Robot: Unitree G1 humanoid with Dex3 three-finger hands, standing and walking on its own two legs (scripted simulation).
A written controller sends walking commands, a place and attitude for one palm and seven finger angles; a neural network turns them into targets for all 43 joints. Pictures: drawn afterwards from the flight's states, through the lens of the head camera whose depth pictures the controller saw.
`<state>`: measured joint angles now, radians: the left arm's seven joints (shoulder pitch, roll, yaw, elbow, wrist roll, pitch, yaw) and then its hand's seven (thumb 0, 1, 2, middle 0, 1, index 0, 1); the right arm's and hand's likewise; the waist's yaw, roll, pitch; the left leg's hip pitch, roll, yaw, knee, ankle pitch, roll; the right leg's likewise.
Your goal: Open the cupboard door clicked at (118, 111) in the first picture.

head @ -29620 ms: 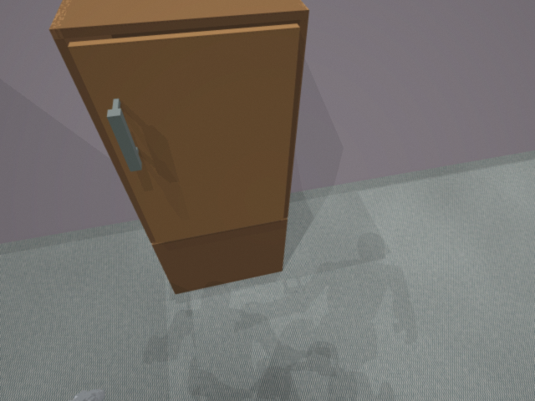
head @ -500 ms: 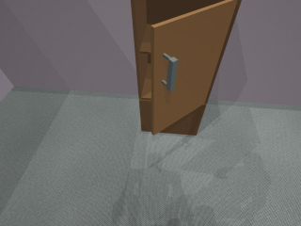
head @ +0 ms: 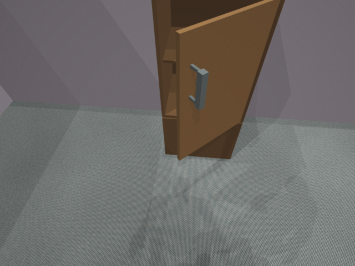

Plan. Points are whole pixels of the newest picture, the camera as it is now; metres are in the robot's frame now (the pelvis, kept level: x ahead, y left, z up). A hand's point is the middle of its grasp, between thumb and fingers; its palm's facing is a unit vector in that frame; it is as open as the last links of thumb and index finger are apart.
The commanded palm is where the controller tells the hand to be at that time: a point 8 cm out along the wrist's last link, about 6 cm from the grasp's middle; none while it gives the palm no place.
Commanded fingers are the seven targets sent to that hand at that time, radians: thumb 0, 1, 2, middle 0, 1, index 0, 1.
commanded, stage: look to check the result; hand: left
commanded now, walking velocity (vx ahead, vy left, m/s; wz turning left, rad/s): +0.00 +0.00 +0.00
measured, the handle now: (196, 87) +0.60 -0.03 +0.05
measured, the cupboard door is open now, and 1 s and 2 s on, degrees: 42 42 42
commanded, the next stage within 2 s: walk to a spot facing it in 0.10 s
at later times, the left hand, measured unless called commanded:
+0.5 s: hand out of the picture +0.05 +0.20 -0.18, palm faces -0.08 -0.96 -0.26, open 7.4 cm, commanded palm none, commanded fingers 0.00 0.90 0.90 -0.20 -0.30 -0.20 -0.30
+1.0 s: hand out of the picture +0.13 +0.17 -0.18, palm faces -0.34 -0.91 -0.25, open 7.4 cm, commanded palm none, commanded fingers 0.00 0.90 0.90 -0.20 -0.30 -0.20 -0.30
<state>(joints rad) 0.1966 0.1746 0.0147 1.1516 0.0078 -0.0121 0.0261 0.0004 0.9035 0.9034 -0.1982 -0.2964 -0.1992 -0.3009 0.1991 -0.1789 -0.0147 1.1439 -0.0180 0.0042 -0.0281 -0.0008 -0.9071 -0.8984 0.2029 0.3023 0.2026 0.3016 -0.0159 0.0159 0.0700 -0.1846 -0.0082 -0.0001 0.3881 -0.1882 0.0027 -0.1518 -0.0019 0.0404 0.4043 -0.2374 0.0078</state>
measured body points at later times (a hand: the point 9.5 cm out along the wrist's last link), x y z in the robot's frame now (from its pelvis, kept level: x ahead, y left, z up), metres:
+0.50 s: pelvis +0.00 +0.00 -0.01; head +0.04 -0.02 +0.44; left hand +0.06 +0.25 -0.16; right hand +0.03 -0.26 -0.17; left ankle +0.01 +0.12 -0.74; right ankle -0.01 -0.12 -0.74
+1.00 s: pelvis +0.01 -0.01 -0.01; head +0.06 -0.03 +0.44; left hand +0.14 +0.21 -0.16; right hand +0.04 -0.29 -0.14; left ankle +0.06 +0.13 -0.74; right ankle -0.02 -0.11 -0.74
